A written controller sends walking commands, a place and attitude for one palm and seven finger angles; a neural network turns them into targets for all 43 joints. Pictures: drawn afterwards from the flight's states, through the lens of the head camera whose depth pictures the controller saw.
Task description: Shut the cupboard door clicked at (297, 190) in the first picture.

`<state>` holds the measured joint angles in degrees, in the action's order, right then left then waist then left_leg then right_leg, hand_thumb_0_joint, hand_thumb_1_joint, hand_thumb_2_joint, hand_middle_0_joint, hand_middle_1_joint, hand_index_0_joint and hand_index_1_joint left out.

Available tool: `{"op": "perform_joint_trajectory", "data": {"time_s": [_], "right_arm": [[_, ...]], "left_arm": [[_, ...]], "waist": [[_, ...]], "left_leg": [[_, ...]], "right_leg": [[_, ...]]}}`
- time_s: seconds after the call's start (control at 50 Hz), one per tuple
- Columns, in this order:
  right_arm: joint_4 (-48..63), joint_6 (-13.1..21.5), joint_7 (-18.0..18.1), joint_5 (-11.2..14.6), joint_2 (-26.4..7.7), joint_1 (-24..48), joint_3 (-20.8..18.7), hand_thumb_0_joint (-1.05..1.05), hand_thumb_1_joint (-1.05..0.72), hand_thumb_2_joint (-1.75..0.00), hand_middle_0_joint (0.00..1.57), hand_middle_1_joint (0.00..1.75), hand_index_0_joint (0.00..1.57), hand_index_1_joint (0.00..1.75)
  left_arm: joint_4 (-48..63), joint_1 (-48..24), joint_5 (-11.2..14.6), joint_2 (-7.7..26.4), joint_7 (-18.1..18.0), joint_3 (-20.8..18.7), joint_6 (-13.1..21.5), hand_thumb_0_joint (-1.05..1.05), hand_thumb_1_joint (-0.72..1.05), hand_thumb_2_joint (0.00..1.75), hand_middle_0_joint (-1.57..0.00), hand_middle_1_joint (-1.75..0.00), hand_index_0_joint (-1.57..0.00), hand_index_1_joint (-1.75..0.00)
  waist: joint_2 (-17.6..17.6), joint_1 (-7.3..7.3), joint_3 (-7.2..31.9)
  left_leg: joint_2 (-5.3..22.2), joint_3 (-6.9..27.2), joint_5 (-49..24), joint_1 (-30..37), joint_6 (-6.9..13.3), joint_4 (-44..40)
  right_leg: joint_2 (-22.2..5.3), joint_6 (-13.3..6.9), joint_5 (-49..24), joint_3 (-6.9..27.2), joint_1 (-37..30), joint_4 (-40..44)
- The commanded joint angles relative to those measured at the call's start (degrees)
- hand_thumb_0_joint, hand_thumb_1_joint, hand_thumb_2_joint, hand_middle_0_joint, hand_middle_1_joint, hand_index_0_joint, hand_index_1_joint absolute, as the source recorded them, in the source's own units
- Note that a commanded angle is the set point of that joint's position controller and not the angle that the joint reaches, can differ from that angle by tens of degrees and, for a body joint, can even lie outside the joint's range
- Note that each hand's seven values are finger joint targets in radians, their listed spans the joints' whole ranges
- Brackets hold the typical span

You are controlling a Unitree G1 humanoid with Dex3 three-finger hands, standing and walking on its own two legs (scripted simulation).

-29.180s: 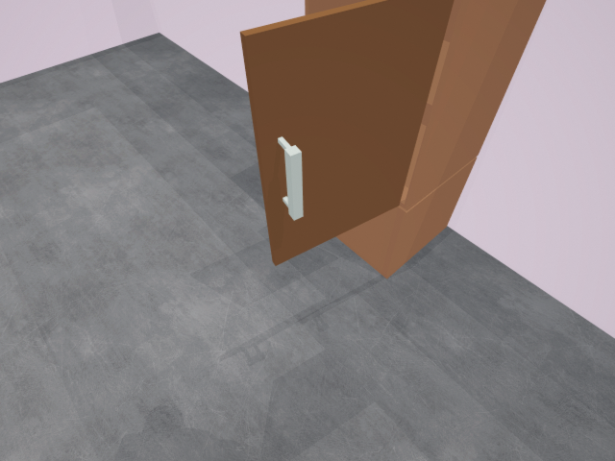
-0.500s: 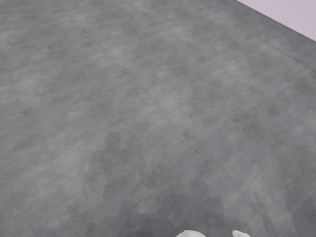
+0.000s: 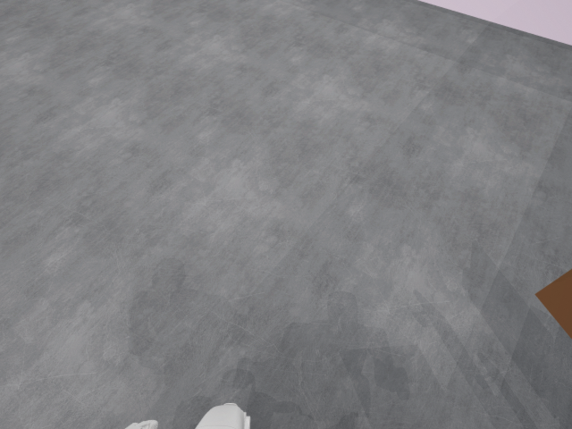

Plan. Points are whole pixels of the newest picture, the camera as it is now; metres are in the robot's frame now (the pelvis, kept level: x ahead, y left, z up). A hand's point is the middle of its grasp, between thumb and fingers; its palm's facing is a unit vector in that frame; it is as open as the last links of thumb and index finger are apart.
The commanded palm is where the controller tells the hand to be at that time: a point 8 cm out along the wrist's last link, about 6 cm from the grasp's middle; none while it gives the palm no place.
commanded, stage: turn to face it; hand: left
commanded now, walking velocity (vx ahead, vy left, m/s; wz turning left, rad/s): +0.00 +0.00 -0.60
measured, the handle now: out of the picture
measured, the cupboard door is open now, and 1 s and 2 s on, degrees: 57 57 57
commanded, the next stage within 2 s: take the last steps up to it in 1.86 s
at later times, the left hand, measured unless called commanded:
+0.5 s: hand (179, 395) +0.18 +0.19 -0.16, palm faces -0.30 -0.92 -0.25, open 7.4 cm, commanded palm none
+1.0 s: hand (214, 393) +0.19 +0.14 -0.17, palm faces -0.51 -0.84 -0.20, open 7.4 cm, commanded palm none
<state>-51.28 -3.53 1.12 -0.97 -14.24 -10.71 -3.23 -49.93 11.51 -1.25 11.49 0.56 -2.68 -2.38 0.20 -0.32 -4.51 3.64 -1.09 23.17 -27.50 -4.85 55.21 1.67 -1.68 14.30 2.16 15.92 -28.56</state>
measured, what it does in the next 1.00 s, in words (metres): steps on the spot, turning right: left foot, then right foot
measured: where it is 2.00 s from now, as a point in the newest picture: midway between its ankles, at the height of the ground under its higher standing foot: outside the picture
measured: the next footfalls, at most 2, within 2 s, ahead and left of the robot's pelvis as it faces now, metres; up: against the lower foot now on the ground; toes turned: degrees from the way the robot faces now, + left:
left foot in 0.12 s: +0.06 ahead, +0.14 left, +0.00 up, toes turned -2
right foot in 0.54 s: +0.01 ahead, -0.11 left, +0.00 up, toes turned -26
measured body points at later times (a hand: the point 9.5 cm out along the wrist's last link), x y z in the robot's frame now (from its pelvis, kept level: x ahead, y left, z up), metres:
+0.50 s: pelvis +0.01 +0.02 +0.00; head +0.06 +0.00 +0.44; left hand +0.20 +0.24 -0.14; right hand -0.02 -0.24 -0.15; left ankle +0.02 +0.14 -0.74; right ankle -0.04 -0.10 -0.71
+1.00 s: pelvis +0.03 +0.00 +0.00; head +0.08 -0.01 +0.44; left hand +0.22 +0.18 -0.16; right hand -0.01 -0.28 -0.13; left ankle +0.11 +0.10 -0.73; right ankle -0.03 -0.09 -0.74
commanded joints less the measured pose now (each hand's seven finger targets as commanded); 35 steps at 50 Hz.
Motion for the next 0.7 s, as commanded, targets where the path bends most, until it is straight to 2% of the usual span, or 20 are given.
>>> {"op": "perform_joint_trajectory", "data": {"time_s": [0.0,0.04,0.06,0.08,0.1,0.12,0.14,0.18,0.22,0.3,0.4,0.44,0.48,0.5,0.52,0.54,0.56,0.58,0.64,0.68], "right_arm": [[5.2,2.4,0.3,0.6,-3.2,0.6,-0.7,0.00,-0.90,-0.90,0.20,0.30,0.20,0.30],[4.3,2.9,0.7,0.8,-3.2,-2.5,-0.6,0.00,-0.90,-0.90,0.20,0.30,0.20,0.30],[3.4,3.2,0.9,0.8,-3.8,-4.8,-0.7,0.00,-0.90,-0.90,0.20,0.30,0.20,0.30],[2.9,3.9,1.2,0.5,-6.8,-6.6,-1.1,0.00,-0.90,-0.90,0.20,0.30,0.20,0.30],[3.5,4.1,1.2,-0.2,-12.2,-7.3,-2.2,0.00,-0.90,-0.90,0.20,0.30,0.20,0.30],[3.7,3.7,1.5,-0.7,-13.4,-8.4,-2.1,0.00,-0.90,-0.90,0.20,0.30,0.20,0.30],[4.7,3.6,1.5,-1.0,-11.7,-5.9,-1.5,0.00,-0.90,-0.90,0.20,0.30,0.20,0.30],[5.5,4.0,1.8,-1.0,-9.1,-1.3,-0.7,0.00,-0.90,-0.90,0.20,0.30,0.20,0.30],[5.5,4.0,1.9,-1.0,-7.7,-1.0,-0.4,0.00,-0.90,-0.90,0.20,0.30,0.20,0.30],[3.4,4.0,1.9,-0.8,-8.1,-5.9,-1.1,0.00,-0.90,-0.90,0.20,0.30,0.20,0.30],[2.3,3.4,1.0,-1.0,-9.3,-6.3,-2.0,0.00,-0.90,-0.90,0.20,0.30,0.20,0.30],[2.1,3.4,0.7,-1.0,-10.2,-5.4,-2.4,0.00,-0.90,-0.90,0.20,0.30,0.20,0.30],[2.5,3.2,0.4,-0.5,-10.7,-3.4,-2.6,0.00,-0.90,-0.90,0.20,0.30,0.20,0.30],[3.1,3.1,0.0,0.1,-9.3,-2.6,-2.5,0.00,-0.90,-0.90,0.20,0.30,0.20,0.30],[6.1,3.0,-0.3,0.3,-3.7,-0.3,-1.0,0.00,-0.90,-0.90,0.20,0.30,0.20,0.30],[7.0,2.0,0.4,0.2,-5.3,1.5,-0.7,0.00,-0.90,-0.90,0.20,0.30,0.20,0.30],[6.4,1.5,0.6,0.4,-5.1,1.4,-0.7,0.00,-0.90,-0.90,0.20,0.30,0.20,0.30],[5.7,1.6,0.8,0.2,-4.8,0.9,-0.9,0.00,-0.90,-0.90,0.20,0.30,0.20,0.30],[3.9,1.5,0.0,-0.1,-5.3,-0.1,-1.0,0.00,-0.90,-0.90,0.20,0.30,0.20,0.30],[3.5,1.2,-0.1,-0.1,-4.6,-0.4,-1.0,0.00,-0.90,-0.90,0.20,0.30,0.20,0.30]], "left_arm": [[3.6,0.7,-0.6,13.1,-1.0,-4.3,0.9,0.00,0.90,0.90,-0.20,-0.30,-0.20,-0.30],[3.8,-0.7,-0.3,12.7,-0.9,-4.4,0.6,0.00,0.90,0.90,-0.20,-0.30,-0.20,-0.30],[3.7,-1.9,0.1,12.2,-0.8,-4.2,0.3,0.00,0.90,0.90,-0.20,-0.30,-0.20,-0.30],[4.4,-1.7,0.6,9.4,-0.7,-3.7,0.0,0.00,0.90,0.90,-0.20,-0.30,-0.20,-0.30],[5.2,0.0,1.0,6.1,-0.2,-3.0,0.0,0.00,0.90,0.90,-0.20,-0.30,-0.20,-0.30],[5.8,-2.3,0.5,7.7,-0.1,-3.0,-0.2,0.00,0.90,0.90,-0.20,-0.30,-0.20,-0.30],[5.5,-0.8,0.0,8.2,0.2,-3.6,-0.2,0.00,0.90,0.90,-0.20,-0.30,-0.20,-0.30],[3.5,-1.2,-0.4,8.5,1.1,-4.4,-0.8,0.00,0.90,0.90,-0.20,-0.30,-0.20,-0.30],[3.4,-1.0,-0.2,7.3,1.6,-4.0,-1.2,0.00,0.90,0.90,-0.20,-0.30,-0.20,-0.30],[4.2,-3.6,0.0,5.7,1.8,-3.4,-1.2,0.00,0.90,0.90,-0.20,-0.30,-0.20,-0.30],[5.0,-5.7,-0.1,4.9,1.9,-2.8,-0.8,0.00,0.90,0.90,-0.20,-0.30,-0.20,-0.30],[4.9,-5.1,-0.1,5.0,1.9,-2.8,-0.4,0.00,0.90,0.90,-0.20,-0.30,-0.20,-0.30],[3.6,-0.4,0.0,6.5,1.7,-3.2,0.1,0.00,0.90,0.90,-0.20,-0.30,-0.20,-0.30],[2.1,4.8,-0.3,10.4,1.2,-3.8,0.8,0.00,0.90,0.90,-0.20,-0.30,-0.20,-0.30],[1.2,8.5,-0.8,17.3,0.3,-5.0,1.6,0.00,0.90,0.90,-0.20,-0.30,-0.20,-0.30],[0.3,9.8,0.3,18.6,-0.6,-5.2,1.3,0.00,0.90,0.90,-0.20,-0.30,-0.20,-0.30],[1.2,7.3,0.4,17.0,-1.0,-4.7,1.1,0.00,0.90,0.90,-0.20,-0.30,-0.20,-0.30],[2.3,3.0,0.1,15.0,-1.4,-4.7,1.2,0.00,0.90,0.90,-0.20,-0.30,-0.20,-0.30],[3.9,-1.4,0.4,11.1,-1.6,-3.3,1.6,0.00,0.90,0.90,-0.20,-0.30,-0.20,-0.30],[3.5,-0.2,0.4,11.4,-1.4,-3.2,1.9,0.00,0.90,0.90,-0.20,-0.30,-0.20,-0.30]], "waist": [[-8.9,1.58,7.8],[-9.0,0.06,8.6],[-8.5,-1.44,8.8],[-0.2,-2.04,9.8],[16.8,-1.74,10.5],[15.1,-2.99,8.5],[9.5,-1.33,8.2],[11.3,0.57,4.4],[10.2,0.67,3.7],[9.4,-1.30,7.0],[12.1,-2.36,6.7],[12.6,-1.90,7.3],[9.4,1.29,8.5],[1.6,3.89,10.9],[-19.1,6.07,10.0],[-17.5,6.22,9.8],[-12.5,4.63,7.1],[-16.8,2.89,6.4],[-9.4,0.38,6.5],[-7.7,0.48,7.4]], "left_leg": [[-1.5,-0.2,1.6,2.5,0.3,-11.0],[-2.5,-0.4,-3.5,9.3,0.8,-20.4],[-2.5,-0.8,-9.3,16.2,1.0,-27.6],[3.9,5.1,-10.7,23.4,2.6,-35.6],[18.3,19.2,-17.7,28.0,8.0,-38.9],[24.5,22.2,-23.5,23.7,13.3,-39.0],[23.2,18.5,-20.9,19.2,14.6,-38.9],[17.8,10.9,-25.6,16.1,12.3,-38.3],[15.0,3.9,-31.7,18.5,11.2,-36.3],[15.7,0.1,-39.3,27.1,12.0,-33.2],[16.8,-3.7,-36.9,24.5,11.7,-31.2],[17.3,-4.8,-36.8,23.9,10.9,-29.1],[16.1,-7.4,-31.7,19.0,7.6,-22.5],[13.1,-10.0,-24.4,12.7,4.4,-12.8],[2.9,-12.0,10.6,-5.2,0.7,1.8],[1.4,-3.3,15.9,-7.7,0.6,11.0],[2.7,0.8,11.1,-9.2,1.0,14.8],[3.0,1.8,7.7,-11.7,0.7,15.6],[3.1,1.5,-1.5,-7.3,-0.5,12.6],[2.1,0.9,-2.3,-5.3,-0.8,9.6]], "right_leg": [[-14.3,-9.5,-21.5,17.2,-6.3,5.6],[-12.4,-7.4,-21.7,17.8,-2.8,2.9],[-10.6,-5.0,-18.4,16.7,1.8,1.0],[-5.3,-1.8,-8.8,12.6,8.5,-4.2],[2.2,1.9,13.4,3.9,17.3,-16.9],[0.9,2.8,22.2,0.8,17.5,-29.2],[-1.1,3.0,19.6,1.8,15.4,-35.4],[-2.2,4.3,14.0,0.8,16.9,-41.0],[-2.9,5.0,11.1,-1.0,17.7,-40.5],[-3.7,5.4,10.6,-3.9,18.1,-33.2],[-2.8,4.3,10.5,-7.5,10.5,-19.7],[-2.1,3.4,9.4,-8.5,6.9,-13.4],[-1.7,2.1,-1.1,-8.7,-3.1,-1.6],[-6.1,0.2,-10.4,-2.6,-12.7,5.4],[-21.1,-5.9,-31.4,19.3,-20.8,8.4],[-25.5,-11.0,-39.7,22.1,-16.4,7.8],[-23.8,-11.6,-30.8,18.7,-13.1,9.2],[-20.6,-10.5,-24.6,19.2,-12.6,10.1],[-14.6,-7.9,-29.1,10.3,-9.4,7.6],[-13.8,-7.9,-29.5,9.9,-8.8,7.3]]}}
